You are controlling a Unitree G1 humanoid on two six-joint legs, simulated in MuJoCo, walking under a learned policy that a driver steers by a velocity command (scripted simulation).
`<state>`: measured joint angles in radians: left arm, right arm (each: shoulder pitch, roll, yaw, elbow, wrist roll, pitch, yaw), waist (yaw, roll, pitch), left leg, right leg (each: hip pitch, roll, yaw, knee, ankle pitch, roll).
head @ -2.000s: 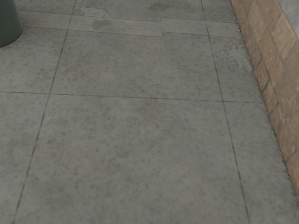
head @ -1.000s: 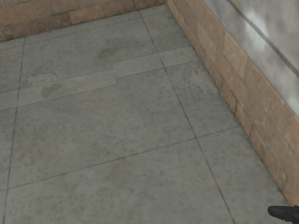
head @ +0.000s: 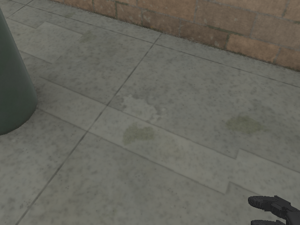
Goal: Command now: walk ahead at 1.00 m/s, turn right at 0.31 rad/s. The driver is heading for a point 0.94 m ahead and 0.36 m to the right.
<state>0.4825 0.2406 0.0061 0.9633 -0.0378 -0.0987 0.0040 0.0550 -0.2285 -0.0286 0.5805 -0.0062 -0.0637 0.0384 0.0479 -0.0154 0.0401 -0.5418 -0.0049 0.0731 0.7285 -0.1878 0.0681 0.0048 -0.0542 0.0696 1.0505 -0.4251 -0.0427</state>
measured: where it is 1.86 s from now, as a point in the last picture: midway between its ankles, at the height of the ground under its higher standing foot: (241, 119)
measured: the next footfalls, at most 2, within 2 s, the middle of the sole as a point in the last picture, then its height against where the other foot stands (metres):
right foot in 0.40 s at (198, 199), level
left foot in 0.84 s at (202, 122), level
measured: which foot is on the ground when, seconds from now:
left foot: down 0.00-0.40, up 0.42-0.82, down 0.84-1.00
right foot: up 0.00-0.38, down 0.40-0.84, up 0.86-1.00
